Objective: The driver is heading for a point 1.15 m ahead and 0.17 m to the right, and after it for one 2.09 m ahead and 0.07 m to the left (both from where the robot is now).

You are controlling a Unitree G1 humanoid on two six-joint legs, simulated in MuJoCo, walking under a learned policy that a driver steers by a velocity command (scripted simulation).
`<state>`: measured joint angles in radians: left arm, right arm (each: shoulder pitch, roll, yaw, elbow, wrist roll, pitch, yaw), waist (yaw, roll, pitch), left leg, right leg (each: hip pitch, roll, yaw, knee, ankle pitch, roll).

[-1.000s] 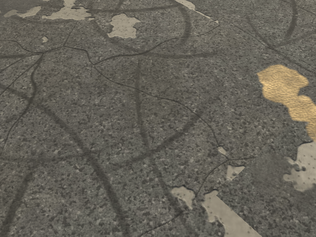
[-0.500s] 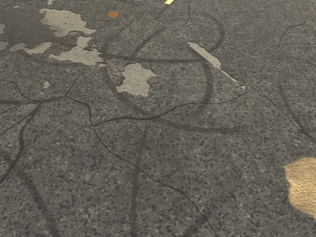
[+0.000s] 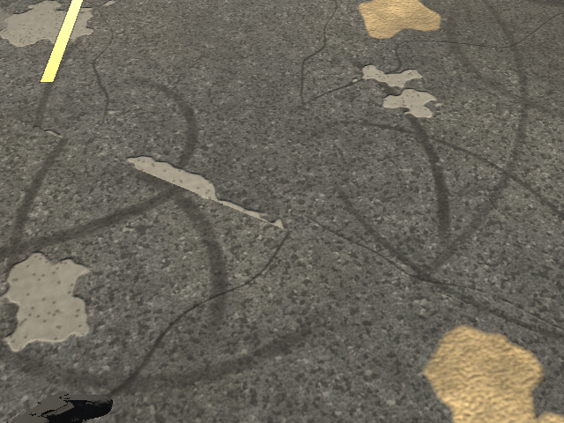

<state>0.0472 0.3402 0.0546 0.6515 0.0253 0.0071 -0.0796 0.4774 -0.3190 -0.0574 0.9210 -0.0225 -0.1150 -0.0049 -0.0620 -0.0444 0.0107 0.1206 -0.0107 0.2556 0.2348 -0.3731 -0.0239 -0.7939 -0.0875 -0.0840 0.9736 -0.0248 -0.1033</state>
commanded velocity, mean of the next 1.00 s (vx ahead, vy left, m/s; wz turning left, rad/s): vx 1.00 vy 0.00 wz -0.36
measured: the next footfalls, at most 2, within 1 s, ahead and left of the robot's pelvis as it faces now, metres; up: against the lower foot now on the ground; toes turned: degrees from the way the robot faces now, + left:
right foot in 0.14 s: +0.31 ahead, -0.05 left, +0.00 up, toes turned -12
left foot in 0.54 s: +0.75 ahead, +0.00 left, +0.00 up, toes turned -32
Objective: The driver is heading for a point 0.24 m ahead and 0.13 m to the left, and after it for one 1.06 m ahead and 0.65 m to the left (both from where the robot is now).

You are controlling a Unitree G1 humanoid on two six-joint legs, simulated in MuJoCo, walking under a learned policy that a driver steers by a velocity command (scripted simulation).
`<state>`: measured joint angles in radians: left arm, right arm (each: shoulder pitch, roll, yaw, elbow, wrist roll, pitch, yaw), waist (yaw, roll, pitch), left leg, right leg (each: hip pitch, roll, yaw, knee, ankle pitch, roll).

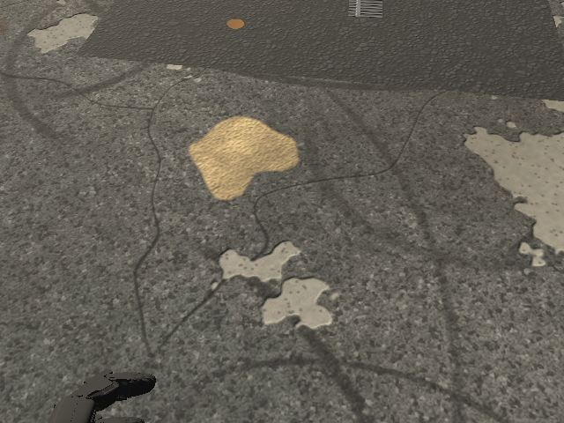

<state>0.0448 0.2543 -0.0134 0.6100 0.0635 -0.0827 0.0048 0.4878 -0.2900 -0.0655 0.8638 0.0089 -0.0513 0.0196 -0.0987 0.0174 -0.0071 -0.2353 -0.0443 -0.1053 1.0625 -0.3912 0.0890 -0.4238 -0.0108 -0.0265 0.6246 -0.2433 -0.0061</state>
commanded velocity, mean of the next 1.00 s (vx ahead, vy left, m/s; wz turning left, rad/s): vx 0.27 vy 0.00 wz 0.93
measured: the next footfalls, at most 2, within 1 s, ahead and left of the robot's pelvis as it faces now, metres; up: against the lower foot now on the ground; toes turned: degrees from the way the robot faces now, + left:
left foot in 0.30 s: +0.44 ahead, +0.12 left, +0.00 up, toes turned +16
right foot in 0.76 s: +0.64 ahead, +0.03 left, +0.00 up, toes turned +54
